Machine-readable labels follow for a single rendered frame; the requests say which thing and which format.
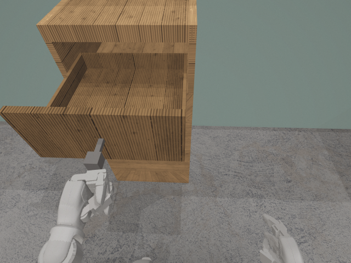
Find right robot hand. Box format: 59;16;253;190
259;214;304;263

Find handle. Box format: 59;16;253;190
83;138;105;170

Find left robot hand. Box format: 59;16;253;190
57;169;115;230

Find drawer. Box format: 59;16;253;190
0;53;188;162

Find robot left forearm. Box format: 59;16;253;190
38;225;85;263

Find cabinet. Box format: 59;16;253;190
36;0;197;183

